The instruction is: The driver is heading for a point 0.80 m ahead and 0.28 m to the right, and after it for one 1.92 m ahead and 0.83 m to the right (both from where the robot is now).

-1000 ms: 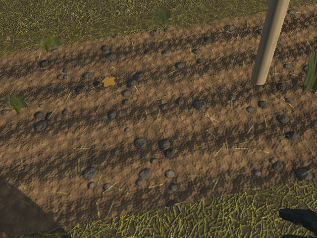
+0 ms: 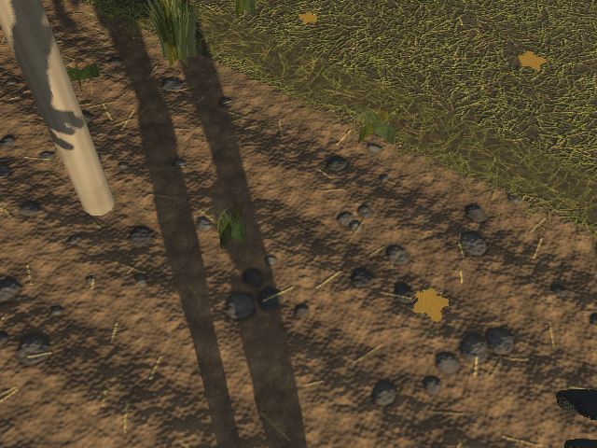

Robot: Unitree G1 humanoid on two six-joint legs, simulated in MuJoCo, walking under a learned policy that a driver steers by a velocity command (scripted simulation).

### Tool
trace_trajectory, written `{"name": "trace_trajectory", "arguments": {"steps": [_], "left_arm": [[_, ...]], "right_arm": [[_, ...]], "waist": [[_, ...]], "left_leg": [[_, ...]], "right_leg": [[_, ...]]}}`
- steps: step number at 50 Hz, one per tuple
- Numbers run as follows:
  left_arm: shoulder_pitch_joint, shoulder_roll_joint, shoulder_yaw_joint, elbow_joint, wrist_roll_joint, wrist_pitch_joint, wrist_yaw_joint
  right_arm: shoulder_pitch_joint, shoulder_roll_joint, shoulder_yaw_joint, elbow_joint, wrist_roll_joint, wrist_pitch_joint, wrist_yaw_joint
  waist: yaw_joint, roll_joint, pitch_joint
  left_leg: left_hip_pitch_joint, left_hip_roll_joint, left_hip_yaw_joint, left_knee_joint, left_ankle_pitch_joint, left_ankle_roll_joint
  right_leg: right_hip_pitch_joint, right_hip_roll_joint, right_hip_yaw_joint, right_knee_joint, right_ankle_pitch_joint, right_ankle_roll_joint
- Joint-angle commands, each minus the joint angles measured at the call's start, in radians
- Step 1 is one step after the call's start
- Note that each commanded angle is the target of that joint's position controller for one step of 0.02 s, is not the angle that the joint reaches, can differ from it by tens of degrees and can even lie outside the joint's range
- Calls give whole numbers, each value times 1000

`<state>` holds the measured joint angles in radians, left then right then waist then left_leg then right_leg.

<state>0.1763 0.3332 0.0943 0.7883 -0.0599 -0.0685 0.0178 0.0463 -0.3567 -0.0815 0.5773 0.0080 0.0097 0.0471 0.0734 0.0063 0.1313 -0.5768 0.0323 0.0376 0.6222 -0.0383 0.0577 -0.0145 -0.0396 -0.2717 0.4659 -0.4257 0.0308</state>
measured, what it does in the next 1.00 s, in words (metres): walks ahead, turning right: left foot, then right foot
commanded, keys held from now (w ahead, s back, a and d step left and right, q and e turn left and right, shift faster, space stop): e+shift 0.80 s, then q+shift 0.06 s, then w+q+shift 0.14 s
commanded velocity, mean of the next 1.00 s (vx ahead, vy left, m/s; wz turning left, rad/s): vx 0.07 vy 0.00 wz -0.53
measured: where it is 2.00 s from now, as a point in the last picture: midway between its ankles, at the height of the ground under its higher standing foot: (427, 346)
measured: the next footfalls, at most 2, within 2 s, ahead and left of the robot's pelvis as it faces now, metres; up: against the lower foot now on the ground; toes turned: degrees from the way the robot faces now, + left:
left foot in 0.02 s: +0.20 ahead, +0.08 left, +0.00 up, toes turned +2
right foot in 0.48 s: +0.10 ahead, -0.15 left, +0.00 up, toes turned -22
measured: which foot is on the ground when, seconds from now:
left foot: up 0.00-0.00, down 0.02-0.48, up 0.50-1.00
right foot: down 0.00-0.02, up 0.04-0.46, down 0.48-1.00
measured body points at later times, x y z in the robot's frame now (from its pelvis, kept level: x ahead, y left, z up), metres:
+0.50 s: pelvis +0.09 -0.04 +0.00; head +0.11 -0.07 +0.45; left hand +0.28 +0.21 -0.09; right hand +0.20 -0.35 -0.10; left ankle +0.16 +0.08 -0.72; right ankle +0.06 -0.13 -0.73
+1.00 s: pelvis +0.15 -0.06 +0.01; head +0.16 -0.07 +0.46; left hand +0.46 +0.05 -0.06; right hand +0.10 -0.38 -0.09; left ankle +0.21 +0.03 -0.72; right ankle +0.06 -0.13 -0.72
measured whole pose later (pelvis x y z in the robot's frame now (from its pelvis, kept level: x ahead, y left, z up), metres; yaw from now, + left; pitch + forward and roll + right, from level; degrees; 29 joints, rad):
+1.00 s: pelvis +0.15 -0.06 +0.01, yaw -36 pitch +2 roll +1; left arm 0.17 0.28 0.04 0.62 0.00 0.01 0.01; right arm 0.18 -0.30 -0.07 0.77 0.03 -0.05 0.02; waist -0.02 -0.01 -0.04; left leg -0.32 -0.04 0.00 0.61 -0.33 0.02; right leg -0.25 0.10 0.20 0.58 -0.36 -0.05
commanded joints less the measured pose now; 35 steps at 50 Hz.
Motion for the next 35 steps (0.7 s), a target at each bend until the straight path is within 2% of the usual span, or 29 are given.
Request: {"name": "trace_trajectory", "arguments": {"steps": [1,2,3,4,5,6,7,8,9,11,13,15,17,19,21,22,23,24,25,26,27,28,29,30,32,35], "left_arm": [[-62,119,9,-69,8,-18,-16],[82,10,-31,-66,74,-8,-30],[140,75,-41,-16,33,5,-40],[33,155,-16,-25,-5,25,-41],[-13,136,-19,-52,-2,38,-34],[-25,108,-25,-42,13,54,-17],[6,100,-24,-31,19,73,-7],[37,113,-17,-21,22,89,-1],[65,110,-12,-17,25,99,6],[75,88,-9,-24,29,113,17],[39,54,-16,-48,32,123,16],[8,40,-18,-72,37,128,8],[-7,41,-16,-91,39,131,-3],[-11,49,-9,-107,40,134,-15],[7,53,-2,-116,40,141,-28],[40,51,4,-109,40,146,-32],[88,60,14,-93,44,149,-31],[140,102,33,-80,53,148,-20],[170,235,64,-101,56,138,1],[134,279,63,-141,95,104,-7],[103,253,61,-144,98,74,-17],[63,234,58,-148,75,58,-13],[14,191,49,-160,49,59,-5],[-18,159,38,-171,33,66,5],[0,129,29,-188,37,74,21],[39,147,38,-198,35,83,34]], "right_arm": [[305,-141,-59,16,-18,-9,-23],[239,-207,-46,-22,-48,-12,-50],[228,-106,2,-62,-61,-23,-44],[215,-80,4,-55,-49,-27,-34],[173,-91,3,-21,-19,-34,-28],[131,-65,13,-4,-14,-37,-31],[85,-52,19,8,-25,-39,-36],[57,-76,9,8,-38,-38,-45],[36,-86,3,8,-45,-37,-56],[14,-75,-1,11,-46,-35,-76],[5,-57,-2,22,-40,-28,-94],[-1,-52,-6,32,-40,-20,-107],[0,-55,-13,43,-38,-13,-110],[5,-63,-21,56,-31,-7,-104],[-4,-73,-30,66,-14,-4,-96],[-22,-75,-33,70,0,-1,-92],[-20,-60,-33,80,15,2,-87],[23,-26,-30,105,20,8,-80],[29,12,-23,84,-17,14,-78],[-91,4,-21,17,-35,9,-89],[-124,-24,-29,15,-22,7,-95],[-112,-33,-35,21,-10,1,-101],[-89,-44,-42,44,-20,-3,-111],[-72,-52,-46,48,-28,-7,-114],[-58,-26,-41,51,-22,-17,-104],[-73,6,-27,48,-12,-26,-97]], "waist": [[-219,86,-244],[-103,379,-366],[-150,247,-657],[-186,95,-568],[-153,53,-434],[-125,16,-354],[-83,32,-299],[-65,62,-270],[-53,79,-267],[-47,73,-268],[-60,73,-256],[-69,87,-243],[-75,94,-239],[-76,103,-235],[-59,114,-233],[-33,109,-236],[-13,84,-233],[-4,-18,-189],[-34,-327,-128],[-10,-312,-162],[-11,-198,-169],[-44,-163,-155],[-68,-110,-166],[-85,-110,-180],[-86,-112,-243],[-69,-103,-262]], "left_leg": [[588,-48,-29,-126,372,95],[852,283,-362,-4,1048,265],[885,444,-579,-81,895,397],[788,378,-469,-133,700,338],[692,332,-385,-166,513,278],[582,304,-339,-199,378,235],[450,281,-279,-236,313,213],[359,266,-231,-274,290,210],[337,268,-196,-295,280,220],[324,273,-134,-321,215,220],[334,276,-86,-344,70,209],[335,282,-46,-359,-12,200],[347,298,-10,-357,-32,192],[373,319,13,-342,-28,179],[397,331,38,-302,-19,147],[394,324,65,-260,-27,118],[369,294,101,-186,-85,70],[280,223,156,-30,-206,-4],[-21,82,227,316,-569,-118],[-165,-44,5,511,-663,-144],[-206,-36,-78,571,-587,-124],[-218,-26,-110,554,-474,-103],[-213,-9,-126,538,-399,-100],[-187,-11,-132,522,-350,-104],[-145,-42,-139,518,-281,-114],[-140,-75,-155,380,-245,-132]], "right_leg": [[-232,-123,74,336,698,-76],[-499,-2,97,766,-310,-4],[-486,29,367,915,-352,8],[-505,7,409,909,-293,15],[-561,-25,389,829,-244,18],[-550,-57,380,767,-198,27],[-472,-70,367,717,-154,38],[-414,-50,324,726,-109,53],[-409,-42,303,729,-89,65],[-422,-51,292,697,-47,78],[-445,-77,283,627,15,78],[-437,-86,262,556,49,69],[-413,-84,235,487,61,53],[-389,-77,207,421,48,31],[-348,-67,183,325,45,-3],[-299,-49,159,235,91,-26],[-237,-17,149,135,148,-60],[-169,-21,240,2,269,-114],[-64,-270,638,-87,665,-232],[-121,-342,866,-148,632,-396],[-100,-308,795,-174,513,-373],[-95,-255,727,-172,464,-312],[-88,-222,678,-146,462,-263],[-103,-200,646,-129,501,-242],[-71,-166,623,-98,608,-233],[-23,-135,643,-71,629,-227]]}}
